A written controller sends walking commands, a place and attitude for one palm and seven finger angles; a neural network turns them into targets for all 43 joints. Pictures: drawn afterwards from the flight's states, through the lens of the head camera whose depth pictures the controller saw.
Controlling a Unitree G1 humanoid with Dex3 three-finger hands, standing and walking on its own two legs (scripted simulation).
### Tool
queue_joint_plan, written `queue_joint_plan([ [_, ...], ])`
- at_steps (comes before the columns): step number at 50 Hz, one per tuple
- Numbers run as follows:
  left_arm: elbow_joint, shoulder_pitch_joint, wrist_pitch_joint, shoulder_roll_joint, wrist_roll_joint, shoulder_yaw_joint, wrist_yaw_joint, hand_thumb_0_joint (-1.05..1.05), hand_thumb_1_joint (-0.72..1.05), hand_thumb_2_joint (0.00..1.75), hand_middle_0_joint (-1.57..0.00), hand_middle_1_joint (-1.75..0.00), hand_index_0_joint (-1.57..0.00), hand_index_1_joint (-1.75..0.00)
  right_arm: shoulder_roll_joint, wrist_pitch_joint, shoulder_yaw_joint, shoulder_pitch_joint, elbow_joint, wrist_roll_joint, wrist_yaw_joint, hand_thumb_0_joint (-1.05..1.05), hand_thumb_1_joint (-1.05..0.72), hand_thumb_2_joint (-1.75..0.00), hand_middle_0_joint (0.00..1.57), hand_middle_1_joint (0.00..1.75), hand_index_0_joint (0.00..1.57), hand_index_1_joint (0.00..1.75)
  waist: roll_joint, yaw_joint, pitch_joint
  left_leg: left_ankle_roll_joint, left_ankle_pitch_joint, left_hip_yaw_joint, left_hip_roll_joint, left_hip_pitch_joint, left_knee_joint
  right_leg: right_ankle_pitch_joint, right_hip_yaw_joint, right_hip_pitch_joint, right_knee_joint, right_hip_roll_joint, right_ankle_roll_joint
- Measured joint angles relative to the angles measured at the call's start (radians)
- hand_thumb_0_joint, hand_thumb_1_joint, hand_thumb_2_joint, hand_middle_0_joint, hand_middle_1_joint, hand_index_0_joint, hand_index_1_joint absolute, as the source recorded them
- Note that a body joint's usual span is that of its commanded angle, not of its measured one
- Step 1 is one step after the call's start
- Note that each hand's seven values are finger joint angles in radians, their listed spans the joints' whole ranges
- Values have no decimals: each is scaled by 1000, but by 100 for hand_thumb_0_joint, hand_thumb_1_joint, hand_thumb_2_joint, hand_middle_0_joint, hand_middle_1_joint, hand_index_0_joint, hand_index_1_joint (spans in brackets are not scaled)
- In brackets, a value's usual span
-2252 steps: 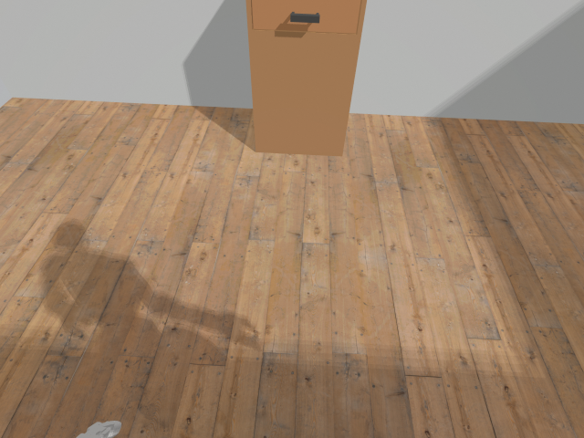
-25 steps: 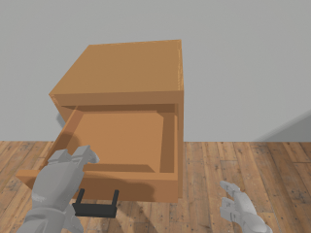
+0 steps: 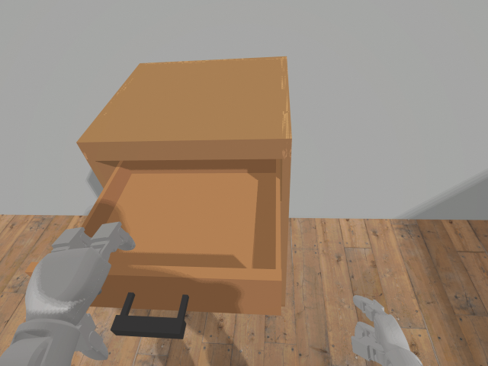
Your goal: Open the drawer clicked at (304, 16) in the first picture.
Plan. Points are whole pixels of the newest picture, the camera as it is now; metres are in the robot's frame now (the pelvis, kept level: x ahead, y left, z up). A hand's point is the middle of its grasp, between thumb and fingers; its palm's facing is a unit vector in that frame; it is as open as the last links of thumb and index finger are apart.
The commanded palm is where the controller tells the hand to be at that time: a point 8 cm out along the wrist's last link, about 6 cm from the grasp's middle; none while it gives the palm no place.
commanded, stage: draw the hand back to the body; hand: left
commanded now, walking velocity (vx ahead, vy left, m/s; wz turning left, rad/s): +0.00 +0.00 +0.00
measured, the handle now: (153, 313) +0.20 +0.21 -0.04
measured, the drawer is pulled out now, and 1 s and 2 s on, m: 0.30 0.30 0.30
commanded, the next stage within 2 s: step back with the hand held close in 1.10 s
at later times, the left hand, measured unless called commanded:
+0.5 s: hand (107, 251) +0.20 +0.22 +0.16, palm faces +0.37 -0.85 -0.38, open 12.2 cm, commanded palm +0.14 +0.26 +0.17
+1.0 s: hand (100, 256) +0.20 +0.23 +0.15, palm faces +0.41 -0.81 -0.42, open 7.9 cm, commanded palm +0.14 +0.27 +0.17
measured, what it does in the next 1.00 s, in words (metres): stands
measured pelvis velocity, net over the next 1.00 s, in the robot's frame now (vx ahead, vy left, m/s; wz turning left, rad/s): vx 0.02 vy -0.01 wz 0.04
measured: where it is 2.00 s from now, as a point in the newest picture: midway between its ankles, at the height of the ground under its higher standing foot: outside the picture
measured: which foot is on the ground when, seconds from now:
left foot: down 0.00-1.00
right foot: down 0.00-1.00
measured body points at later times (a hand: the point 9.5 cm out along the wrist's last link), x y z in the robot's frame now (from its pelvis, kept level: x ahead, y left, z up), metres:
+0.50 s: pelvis +0.02 +0.00 +0.00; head +0.02 -0.02 +0.45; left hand +0.18 +0.26 +0.18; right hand +0.22 -0.20 -0.08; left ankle -0.01 +0.11 -0.74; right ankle +0.01 -0.10 -0.74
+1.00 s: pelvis +0.02 -0.01 +0.00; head +0.01 -0.04 +0.45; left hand +0.17 +0.27 +0.18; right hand +0.23 -0.22 -0.08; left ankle -0.01 +0.11 -0.74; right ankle +0.01 -0.10 -0.74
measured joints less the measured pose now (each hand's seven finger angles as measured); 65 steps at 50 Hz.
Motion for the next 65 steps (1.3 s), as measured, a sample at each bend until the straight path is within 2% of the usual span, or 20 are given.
queue_joint_plan([
  [6,-8,-10,-18,-14,1,2,1,0,-50,30,-32,-120,-32,-120,-8,-10,-10,-1,3,-4,-7,1,-90,-90,20,30,20,30,2,8,0,5,-1,-8,-7,-9,4,-1,-8,-3,-3,-7,5],
  [8,-19,0,-72,-75,-347,44,0,-1,-49,30,-31,-120,-32,-119,6,-45,-11,-2,-10,-6,-21,1,-90,-90,20,30,20,30,-2,-13,25,8,-3,-14,-11,2,4,-5,-13,10,0,-11,6],
  [9,-19,13,-104,-112,-480,59,3,-1,-49,31,-31,-119,-32,-119,18,-75,-8,2,-18,-7,-30,1,-91,-90,20,30,20,30,-11,-23,35,9,-4,-14,-13,9,4,-10,-14,14,5,-13,7],
  [10,-21,28,-130,-142,-585,69,4,-1,-48,31,-31,-119,-32,-118,31,-102,-3,11,-26,-10,-40,1,-91,-90,20,30,20,30,-22,-32,41,8,-6,-14,-13,15,2,-14,-14,18,7,-13,6],
  [11,-26,40,-148,-162,-664,75,4,-1,-46,31,-31,-118,-32,-118,44,-127,2,24,-34,-14,-51,1,-91,-90,20,30,20,30,-35,-38,43,6,-7,-15,-12,20,-1,-17,-15,24,6,-12,5],
  [13,-46,56,-174,-174,-764,87,11,-1,-43,33,-31,-116,-32,-116,64,-170,11,57,-40,-23,-68,1,-90,-90,20,30,20,30,-58,-42,38,2,-11,-20,-10,32,-6,-22,-18,36,0,-10,2],
  [15,-68,60,-193,-167,-818,111,22,-1,-39,35,-31,-113,-32,-113,73,-202,18,85,-33,-30,-77,1,-90,-90,20,30,20,30,-73,-44,30,-3,-17,-25,-7,42,-8,-26,-23,50,-7,-7,-1],
  [17,-82,53,-208,-162,-850,142,31,-1,-34,37,-30,-110,-31,-109,74,-220,20,103,-21,-33,-78,1,-90,-90,20,30,20,30,-75,-47,24,-5,-22,-30,-6,50,-8,-30,-29,63,-14,-5,-3],
  [21,-72,23,-230,-168,-883,194,32,-1,-23,42,-29,-102,-30,-102,62,-226,10,110,10,-33,-72,1,-90,-90,20,30,21,30,-64,-53,25,-5,-25,-36,-6,55,-12,-31,-34,73,-25,-6,-2],
  [24,-52,16,-236,-178,-896,205,23,-1,-13,46,-28,-96,-29,-96,53,-218,-2,106,25,-32,-68,1,-90,-90,20,30,21,30,-57,-58,29,-4,-21,-35,-7,50,-19,-29,-33,66,-29,-6,-1],
  [33,-33,65,-230,-150,-907,228,15,0,17,59,-26,-76,-27,-76,43,-205,-30,98,37,-27,-79,1,-90,-90,20,30,21,30,-55,-63,21,-10,-19,-30,0,40,-32,-27,-28,51,-36,0,-7],
  [40,-7,36,-231,-148,-912,271,27,0,42,70,-24,-61,-25,-60,36,-202,-40,83,40,-20,-85,1,-90,-90,20,30,20,30,-41,-57,13,-13,-19,-36,2,46,-34,-27,-34,61,-42,3,-10],
  [50,18,28,-224,-167,-918,255,22,1,74,84,-22,-39,-22,-39,44,-195,-36,68,33,-18,-82,1,-90,-90,20,30,20,30,-36,-55,15,-18,-6,-38,4,50,-45,-19,-37,61,-45,4,-15],
  [61,13,36,-234,-158,-919,266,28,1,87,89,-21,-31,-22,-31,46,-198,-35,81,42,-15,-81,1,-90,-90,20,30,21,30,-30,-56,15,-22,1,-43,6,46,-44,-13,-42,60,-46,7,-19],
  [65,9,32,-270,-148,-909,312,32,1,88,90,-21,-31,-22,-30,39,-174,-31,82,9,-17,-85,1,-90,-90,20,30,21,30,-27,-77,12,-22,-4,-53,15,-11,-8,-1,-52,23,-48,16,-21],
])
